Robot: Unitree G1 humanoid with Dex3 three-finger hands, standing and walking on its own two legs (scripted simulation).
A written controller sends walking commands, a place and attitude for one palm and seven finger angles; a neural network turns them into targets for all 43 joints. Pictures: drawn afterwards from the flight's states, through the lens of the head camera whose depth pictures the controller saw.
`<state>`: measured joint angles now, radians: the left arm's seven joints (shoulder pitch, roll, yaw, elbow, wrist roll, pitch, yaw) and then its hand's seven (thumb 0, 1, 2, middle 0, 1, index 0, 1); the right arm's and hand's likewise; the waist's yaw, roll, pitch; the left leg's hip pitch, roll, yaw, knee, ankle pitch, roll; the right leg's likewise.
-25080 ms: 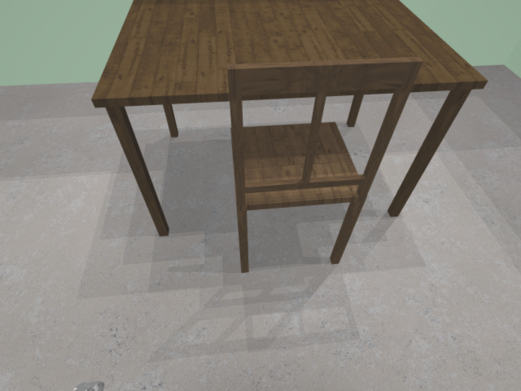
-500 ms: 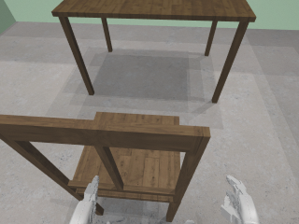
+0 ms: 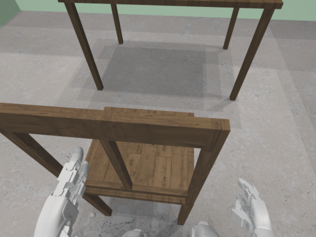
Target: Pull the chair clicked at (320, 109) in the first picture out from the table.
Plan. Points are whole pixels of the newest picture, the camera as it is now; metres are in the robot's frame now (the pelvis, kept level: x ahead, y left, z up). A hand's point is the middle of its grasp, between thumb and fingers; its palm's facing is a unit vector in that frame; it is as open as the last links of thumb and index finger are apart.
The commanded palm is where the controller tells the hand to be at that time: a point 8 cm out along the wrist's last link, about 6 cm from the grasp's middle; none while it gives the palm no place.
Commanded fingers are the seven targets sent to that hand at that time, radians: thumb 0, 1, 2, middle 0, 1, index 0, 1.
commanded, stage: draw the hand back to the body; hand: left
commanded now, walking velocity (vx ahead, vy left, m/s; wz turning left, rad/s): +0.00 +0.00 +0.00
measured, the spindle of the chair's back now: (120, 167) +0.29 +0.12 +0.01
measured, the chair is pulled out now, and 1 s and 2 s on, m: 0.72 0.72 0.72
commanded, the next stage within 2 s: step back with the hand held close in 1.22 s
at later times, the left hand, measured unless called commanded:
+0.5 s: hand (27, 185) +0.18 +0.22 +0.17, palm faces +0.34 -0.84 -0.42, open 14.2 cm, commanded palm +0.14 +0.26 +0.20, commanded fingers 0.00 0.32 0.62 -0.12 -0.18 -0.12 -0.18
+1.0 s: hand out of the picture +0.22 +0.26 +0.25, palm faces +0.51 -0.74 -0.44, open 7.9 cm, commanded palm +0.17 +0.29 +0.26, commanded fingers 0.00 0.90 0.90 -0.20 -0.30 -0.20 -0.30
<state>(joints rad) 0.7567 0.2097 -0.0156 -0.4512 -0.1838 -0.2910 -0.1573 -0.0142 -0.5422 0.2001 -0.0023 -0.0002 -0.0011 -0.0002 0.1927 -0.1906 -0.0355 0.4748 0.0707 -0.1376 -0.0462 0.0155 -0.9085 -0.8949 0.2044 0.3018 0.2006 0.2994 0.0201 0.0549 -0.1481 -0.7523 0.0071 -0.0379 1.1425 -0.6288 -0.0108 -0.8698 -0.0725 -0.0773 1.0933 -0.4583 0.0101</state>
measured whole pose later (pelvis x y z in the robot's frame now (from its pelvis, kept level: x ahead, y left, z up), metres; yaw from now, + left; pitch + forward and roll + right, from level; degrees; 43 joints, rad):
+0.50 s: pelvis +0.02 +0.00 +0.06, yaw +0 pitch +0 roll -1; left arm 0.66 0.31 0.15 -0.46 -0.04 -0.01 0.18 -0.01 -0.02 0.45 -0.08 -0.11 -0.08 -0.11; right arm 0.23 -0.22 0.01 0.59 0.03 -0.15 -0.12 0.02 -0.91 -0.89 0.20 0.30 0.20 0.30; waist 0.05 0.09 -0.05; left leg -0.23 0.02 -0.04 0.68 -0.46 -0.01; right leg -0.35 -0.05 -0.10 0.67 -0.32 0.01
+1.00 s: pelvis +0.03 -0.01 +0.08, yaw +0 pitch -3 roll -1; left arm 0.48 0.34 0.36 -0.42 -0.06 -0.07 0.17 0.01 0.81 0.86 -0.23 -0.30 -0.20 -0.28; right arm 0.17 -0.24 -0.01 0.67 0.02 -0.17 -0.08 0.01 -0.91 -0.89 0.20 0.30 0.20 0.30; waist 0.07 0.11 0.02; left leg -0.05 0.03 -0.02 0.46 -0.36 -0.02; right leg -0.20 -0.03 -0.09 0.49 -0.25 0.00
